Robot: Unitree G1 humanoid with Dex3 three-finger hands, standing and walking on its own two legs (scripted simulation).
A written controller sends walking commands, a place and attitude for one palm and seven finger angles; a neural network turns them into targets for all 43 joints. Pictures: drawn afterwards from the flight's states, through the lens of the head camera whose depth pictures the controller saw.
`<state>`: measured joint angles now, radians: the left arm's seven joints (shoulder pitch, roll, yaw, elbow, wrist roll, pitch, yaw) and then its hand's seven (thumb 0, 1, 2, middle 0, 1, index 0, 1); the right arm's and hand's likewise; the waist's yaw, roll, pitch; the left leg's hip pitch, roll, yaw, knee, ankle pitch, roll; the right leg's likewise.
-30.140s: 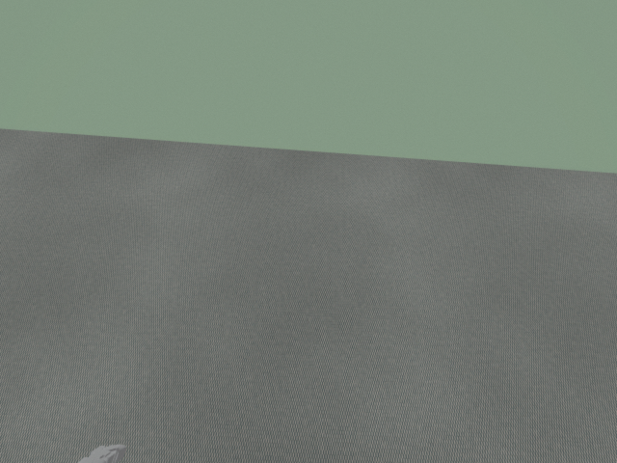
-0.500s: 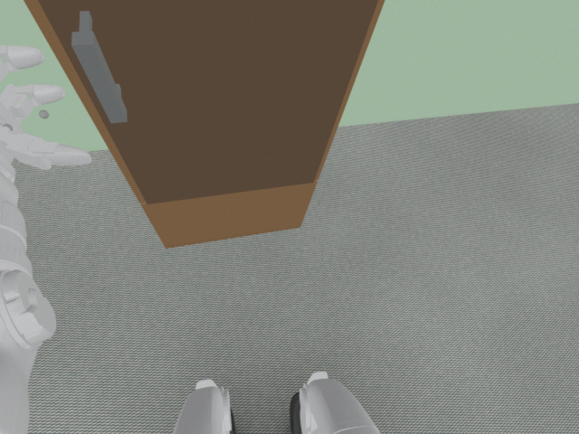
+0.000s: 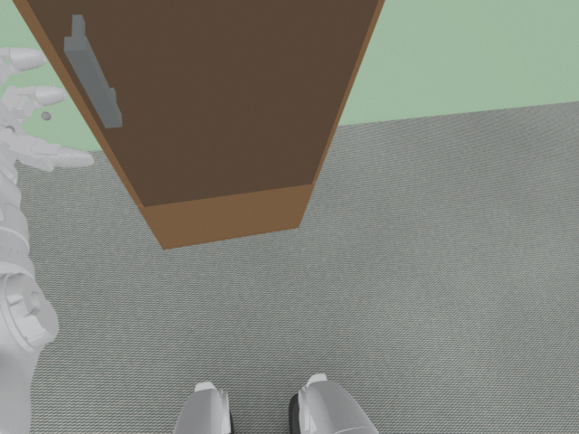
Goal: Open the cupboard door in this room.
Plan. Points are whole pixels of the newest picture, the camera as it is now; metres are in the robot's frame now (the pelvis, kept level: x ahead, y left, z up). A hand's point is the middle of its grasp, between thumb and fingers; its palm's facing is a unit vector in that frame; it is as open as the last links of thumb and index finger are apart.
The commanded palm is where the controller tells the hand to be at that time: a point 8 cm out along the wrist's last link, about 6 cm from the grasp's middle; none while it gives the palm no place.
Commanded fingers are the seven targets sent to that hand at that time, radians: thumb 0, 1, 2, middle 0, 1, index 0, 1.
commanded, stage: move the hooked fingers beside the handle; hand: left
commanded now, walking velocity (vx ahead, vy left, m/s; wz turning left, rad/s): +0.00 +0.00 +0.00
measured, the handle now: (97, 75) +0.57 +0.21 +0.08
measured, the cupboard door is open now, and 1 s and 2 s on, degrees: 0 0 0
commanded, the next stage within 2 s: slide the fingers in behind the handle in 0.30 s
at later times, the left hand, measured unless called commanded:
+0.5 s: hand (46, 119) +0.51 +0.26 +0.07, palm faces +0.12 -0.99 -0.01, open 14.0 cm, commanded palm +0.48 +0.30 +0.07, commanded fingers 0.00 -0.50 0.30 -0.30 -1.20 -0.30 -1.20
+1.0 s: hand (84, 115) +0.51 +0.22 +0.07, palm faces +0.13 -0.99 +0.00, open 14.0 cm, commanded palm +0.48 +0.26 +0.07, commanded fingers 0.00 -0.50 0.30 -0.30 -1.20 -0.30 -1.20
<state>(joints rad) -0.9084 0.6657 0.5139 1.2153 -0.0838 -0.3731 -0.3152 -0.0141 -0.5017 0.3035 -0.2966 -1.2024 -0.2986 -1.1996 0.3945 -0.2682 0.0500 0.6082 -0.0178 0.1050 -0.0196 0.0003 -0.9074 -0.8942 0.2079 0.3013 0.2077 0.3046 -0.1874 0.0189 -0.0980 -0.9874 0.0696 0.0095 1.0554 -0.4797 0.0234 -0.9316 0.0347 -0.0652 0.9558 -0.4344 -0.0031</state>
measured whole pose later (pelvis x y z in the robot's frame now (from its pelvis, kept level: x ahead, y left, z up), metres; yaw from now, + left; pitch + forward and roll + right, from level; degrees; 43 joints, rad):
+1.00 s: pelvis +0.00 +0.00 +0.00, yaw +0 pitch +23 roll -4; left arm -0.91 0.55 0.47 1.19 -0.07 -0.41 -0.20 -0.01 -0.50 0.30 -0.30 -1.20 -0.30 -1.20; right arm 0.40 -0.26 0.04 0.62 -0.03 0.09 0.00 0.00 -0.91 -0.89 0.21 0.30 0.21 0.30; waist -0.19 0.03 -0.11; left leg -0.99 0.07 0.01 1.07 -0.48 0.02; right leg -0.94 0.03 -0.06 0.98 -0.44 0.00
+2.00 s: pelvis -0.01 -0.01 +0.00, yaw +1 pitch +23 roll -3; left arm -0.94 0.48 0.43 1.21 -0.05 -0.43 -0.10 -0.01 -0.50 0.30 -0.30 -1.20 -0.30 -1.20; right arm 0.40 -0.25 0.03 0.63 -0.03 0.07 0.02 0.00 -0.91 -0.89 0.21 0.30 0.21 0.30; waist -0.19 0.04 -0.11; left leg -0.99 0.06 0.01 1.07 -0.48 0.01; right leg -0.95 0.03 -0.06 1.00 -0.45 -0.01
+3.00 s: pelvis -0.01 -0.01 +0.00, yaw +1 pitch +23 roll -3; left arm -0.92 0.46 0.41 1.19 -0.05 -0.44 -0.09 0.00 0.70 0.84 -0.31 -1.32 -0.32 -1.32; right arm 0.40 -0.26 0.02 0.63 -0.04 0.07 0.02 0.00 -0.91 -0.89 0.21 0.30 0.21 0.30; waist -0.18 0.04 -0.12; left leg -0.99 0.06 0.01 1.07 -0.48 0.01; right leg -0.95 0.03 -0.06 1.00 -0.45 -0.01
